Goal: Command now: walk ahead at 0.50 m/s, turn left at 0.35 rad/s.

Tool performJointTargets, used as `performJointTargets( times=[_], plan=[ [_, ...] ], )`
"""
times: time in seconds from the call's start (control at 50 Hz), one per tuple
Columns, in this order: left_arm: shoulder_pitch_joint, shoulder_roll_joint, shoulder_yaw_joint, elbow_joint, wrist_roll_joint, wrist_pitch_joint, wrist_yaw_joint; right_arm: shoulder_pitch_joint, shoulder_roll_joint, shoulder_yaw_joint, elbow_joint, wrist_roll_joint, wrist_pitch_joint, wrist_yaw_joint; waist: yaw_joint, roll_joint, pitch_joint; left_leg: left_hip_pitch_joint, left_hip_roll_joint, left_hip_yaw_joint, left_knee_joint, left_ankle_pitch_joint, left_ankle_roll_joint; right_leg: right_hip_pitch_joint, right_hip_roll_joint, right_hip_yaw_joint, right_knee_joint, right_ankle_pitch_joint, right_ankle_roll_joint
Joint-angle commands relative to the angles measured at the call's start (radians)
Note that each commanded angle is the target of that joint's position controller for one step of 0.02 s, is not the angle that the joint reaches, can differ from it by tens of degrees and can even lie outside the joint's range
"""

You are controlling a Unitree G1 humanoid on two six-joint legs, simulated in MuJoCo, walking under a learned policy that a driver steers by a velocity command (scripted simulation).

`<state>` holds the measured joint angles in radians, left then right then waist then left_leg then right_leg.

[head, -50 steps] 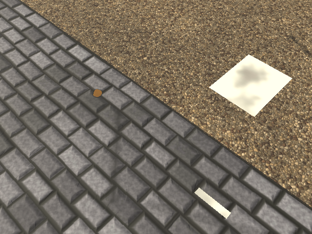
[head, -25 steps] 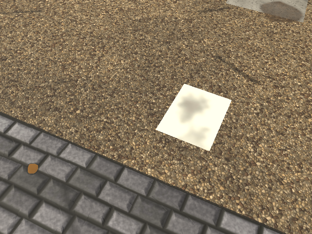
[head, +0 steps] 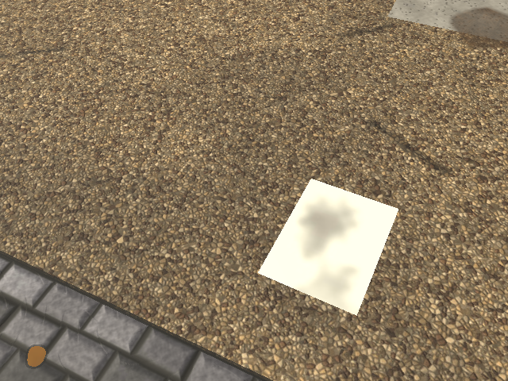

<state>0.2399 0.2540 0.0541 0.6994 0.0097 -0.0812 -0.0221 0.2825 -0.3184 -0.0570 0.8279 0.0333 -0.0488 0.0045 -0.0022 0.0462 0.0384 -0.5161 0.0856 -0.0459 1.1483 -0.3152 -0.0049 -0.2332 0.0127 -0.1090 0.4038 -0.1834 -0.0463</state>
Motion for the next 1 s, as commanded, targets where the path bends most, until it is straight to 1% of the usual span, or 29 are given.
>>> performJointTargets(
  times=[0.02, 0.06, 0.14, 0.24, 0.3, 0.32, 0.34, 0.36, 0.38, 0.4, 0.42, 0.44, 0.46, 0.48, 0.52, 0.56, 0.64, 0.72, 0.78, 0.8, 0.82, 0.84, 0.86, 0.88, 0.9, 0.92, 0.94, 0.96, 1.0],
  plan=[
    [-0.029, 0.108, 0.036, -0.030, 0.005, -0.039, 0.006, 0.031, -0.032, -0.015, -0.058, -0.003, 0.018, -0.005, -0.019, -0.121, -0.021, -0.118, 0.054, -0.065, -0.023, 0.093, -0.016, 0.081, -0.287, 0.189, -0.272, 0.196, -0.167],
    [-0.017, 0.121, 0.043, -0.006, 0.009, -0.040, 0.015, -0.017, -0.026, -0.015, -0.077, -0.008, 0.021, -0.003, -0.010, -0.109, 0.004, -0.164, 0.053, -0.074, -0.117, 0.187, -0.022, 0.101, -0.278, 0.119, -0.284, 0.222, -0.158],
    [0.006, 0.160, 0.055, 0.024, 0.001, -0.030, 0.030, -0.140, -0.003, -0.002, -0.116, -0.013, 0.011, 0.025, 0.031, -0.089, 0.039, -0.137, 0.038, -0.008, -0.349, 0.360, -0.007, 0.127, -0.263, -0.004, -0.297, 0.230, -0.131],
    [0.068, 0.199, 0.072, 0.072, -0.026, 0.000, 0.034, -0.264, -0.015, -0.001, -0.188, -0.013, 0.014, 0.051, 0.067, -0.080, 0.075, -0.173, 0.022, 0.054, -0.486, 0.279, 0.047, 0.285, -0.311, -0.059, -0.237, 0.287, -0.104],
    [0.050, 0.241, 0.083, 0.075, -0.039, 0.022, 0.039, -0.207, -0.056, -0.025, -0.205, -0.014, 0.022, 0.056, 0.009, -0.122, -0.001, -0.026, -0.063, 0.139, -0.499, 0.131, 0.103, 0.338, -0.311, -0.100, -0.047, 0.713, -0.070],
    [0.033, 0.247, 0.084, 0.072, -0.044, 0.031, 0.040, -0.093, -0.089, -0.047, -0.181, -0.011, 0.026, 0.053, -0.060, -0.120, -0.067, 0.125, -0.113, 0.168, -0.525, 0.120, 0.132, 0.313, -0.288, -0.123, 0.119, 0.827, -0.050],
    [0.033, 0.227, 0.073, 0.068, -0.044, 0.033, 0.043, 0.075, -0.151, -0.083, -0.136, -0.008, 0.031, 0.039, -0.143, -0.091, -0.156, 0.386, -0.155, 0.155, -0.575, 0.169, 0.170, 0.194, -0.243, -0.145, 0.353, 0.766, -0.011],
    [0.070, 0.142, 0.045, 0.036, -0.008, 0.024, 0.044, 0.173, -0.260, -0.115, -0.115, -0.002, 0.041, 0.016, -0.139, 0.103, -0.229, 0.685, 0.040, -0.190, -0.614, 0.158, 0.263, -0.140, -0.156, -0.148, 0.708, 0.228, 0.051],
    [0.100, 0.069, 0.014, -0.007, -0.002, -0.009, 0.036, 0.113, -0.302, -0.108, -0.159, -0.006, 0.022, 0.022, -0.054, 0.224, -0.369, 0.878, 0.235, -0.763, -0.802, -0.045, 0.443, -0.442, 0.043, 0.071, 0.981, -0.421, 0.090],
    [-0.012, 0.164, 0.033, -0.023, -0.038, -0.039, 0.023, 0.110, -0.206, -0.080, -0.168, -0.010, 0.005, 0.033, -0.121, 0.077, -0.346, 0.864, 0.239, -0.740, -0.880, -0.087, 0.394, -0.549, -0.013, 0.213, 1.012, -0.375, 0.067],
    [-0.063, 0.169, 0.032, -0.041, -0.058, -0.055, 0.018, 0.086, -0.163, -0.068, -0.161, -0.014, -0.007, 0.034, -0.105, 0.051, -0.220, 0.750, 0.208, -0.597, -0.877, -0.042, 0.355, -0.582, -0.052, 0.197, 0.960, -0.292, 0.040],
    [-0.066, 0.158, 0.030, -0.032, -0.037, -0.062, 0.027, 0.022, -0.137, -0.060, -0.165, -0.013, -0.013, 0.033, -0.055, -0.032, -0.138, 0.601, 0.161, -0.482, -0.872, 0.061, 0.317, -0.537, -0.098, 0.195, 0.864, -0.216, 0.034],
    [-0.058, 0.170, 0.039, -0.021, -0.012, -0.057, 0.034, -0.032, -0.098, -0.048, -0.178, -0.018, -0.015, 0.028, -0.020, -0.022, -0.105, 0.494, 0.125, -0.398, -0.880, 0.171, 0.295, -0.468, -0.126, 0.199, 0.781, -0.166, 0.038],
    [-0.039, 0.172, 0.043, -0.016, -0.005, -0.046, 0.031, -0.060, -0.088, -0.042, -0.195, -0.029, -0.015, 0.022, 0.006, 0.001, -0.094, 0.424, 0.103, -0.363, -0.900, 0.236, 0.292, -0.410, -0.138, 0.203, 0.751, -0.132, 0.045],
    [-0.029, 0.149, 0.039, -0.015, 0.005, -0.026, 0.030, -0.059, -0.101, -0.047, -0.198, -0.027, -0.020, 0.012, 0.019, -0.002, -0.089, 0.356, 0.083, -0.312, -0.923, 0.353, 0.304, -0.374, -0.130, 0.184, 0.682, -0.096, 0.074],
    [-0.079, 0.127, 0.032, -0.031, 0.008, -0.014, 0.033, -0.030, -0.124, -0.053, -0.187, -0.023, -0.021, -0.002, 0.009, -0.012, -0.063, 0.315, 0.059, -0.258, -0.933, 0.400, 0.297, -0.389, -0.114, 0.170, 0.571, -0.014, 0.104],
    [-0.228, 0.091, 0.014, -0.065, 0.000, -0.020, 0.023, 0.023, -0.133, -0.055, -0.166, -0.014, -0.010, -0.019, -0.049, 0.028, -0.032, 0.278, 0.000, -0.209, -0.919, 0.285, 0.237, -0.337, -0.058, 0.165, 0.266, 0.227, 0.124],
    [-0.313, 0.112, 0.016, -0.092, -0.017, -0.037, 0.003, 0.080, -0.135, -0.058, -0.141, -0.006, 0.001, -0.024, -0.079, 0.041, -0.020, 0.320, 0.029, -0.285, -0.865, 0.207, 0.220, -0.283, -0.023, 0.184, 0.127, 0.265, 0.109],
    [-0.282, 0.147, 0.030, -0.088, -0.019, -0.050, -0.007, 0.078, -0.130, -0.060, -0.140, -0.008, 0.011, -0.030, -0.051, 0.072, -0.029, 0.394, 0.059, -0.371, -0.777, 0.222, 0.200, -0.234, -0.017, 0.202, 0.080, 0.158, 0.073],
    [-0.231, 0.156, 0.036, -0.074, -0.020, -0.054, -0.006, 0.067, -0.124, -0.059, -0.140, -0.011, 0.014, -0.030, -0.024, 0.090, -0.041, 0.406, 0.062, -0.375, -0.743, 0.260, 0.190, -0.183, -0.017, 0.185, 0.066, 0.131, 0.054],
    [-0.147, 0.172, 0.048, -0.050, -0.014, -0.059, -0.001, 0.059, -0.101, -0.052, -0.146, -0.012, 0.015, -0.028, 0.019, 0.086, -0.080, 0.389, 0.022, -0.361, -0.663, 0.321, 0.167, -0.051, -0.013, 0.167, 0.024, 0.138, 0.027],
    [-0.024, 0.211, 0.062, -0.036, 0.003, -0.064, 0.006, 0.054, -0.050, -0.032, -0.160, -0.020, 0.012, -0.022, 0.079, 0.032, -0.196, 0.310, -0.033, -0.305, -0.451, 0.286, 0.133, 0.178, -0.118, 0.255, 0.046, 0.116, -0.029],
    [0.101, 0.294, 0.082, -0.019, 0.018, -0.057, 0.011, 0.175, 0.010, -0.013, -0.174, -0.012, 0.005, -0.023, 0.063, -0.199, -0.354, 0.007, -0.174, -0.172, -0.113, -0.031, 0.053, 0.549, -0.344, 0.608, 0.033, -0.005, -0.169],
    [0.141, 0.269, 0.080, 0.012, -0.008, -0.045, 0.001, 0.206, -0.032, -0.011, -0.187, 0.007, -0.001, -0.025, 0.058, -0.370, -0.367, -0.222, -0.160, -0.139, 0.081, -0.288, 0.032, 0.610, -0.447, 0.930, -0.089, -0.300, -0.230],
    [0.087, 0.184, 0.058, -0.006, -0.017, -0.040, 0.004, 0.124, -0.123, -0.035, -0.176, 0.012, 0.003, -0.026, 0.080, -0.225, -0.219, -0.284, -0.100, -0.156, 0.157, -0.202, 0.027, 0.487, -0.408, 0.828, -0.126, -0.425, -0.186],
    [0.031, 0.152, 0.045, -0.014, -0.011, -0.031, 0.008, 0.037, -0.139, -0.040, -0.193, 0.000, 0.009, -0.026, 0.079, -0.153, -0.120, -0.274, -0.066, -0.112, 0.155, -0.123, 0.024, 0.355, -0.367, 0.672, -0.135, -0.329, -0.146],
    [-0.011, 0.128, 0.035, -0.011, -0.004, -0.026, 0.009, -0.001, -0.126, -0.041, -0.203, -0.013, 0.012, -0.023, 0.060, -0.119, -0.052, -0.246, -0.037, -0.102, 0.114, -0.066, 0.021, 0.239, -0.323, 0.556, -0.159, -0.203, -0.134],
    [-0.034, 0.111, 0.028, -0.003, 0.001, -0.027, 0.013, -0.005, -0.108, -0.044, -0.208, -0.015, 0.015, -0.018, 0.035, -0.140, -0.027, -0.206, -0.007, -0.103, 0.070, -0.026, 0.022, 0.169, -0.291, 0.472, -0.180, -0.116, -0.123],
    [-0.043, 0.105, 0.028, 0.012, -0.001, -0.034, 0.015, 0.013, -0.064, -0.038, -0.206, -0.004, 0.025, -0.010, 0.018, -0.169, -0.020, -0.155, 0.013, -0.074, 0.029, 0.009, 0.019, 0.109, -0.253, 0.348, -0.222, -0.014, -0.118]
  ],
)
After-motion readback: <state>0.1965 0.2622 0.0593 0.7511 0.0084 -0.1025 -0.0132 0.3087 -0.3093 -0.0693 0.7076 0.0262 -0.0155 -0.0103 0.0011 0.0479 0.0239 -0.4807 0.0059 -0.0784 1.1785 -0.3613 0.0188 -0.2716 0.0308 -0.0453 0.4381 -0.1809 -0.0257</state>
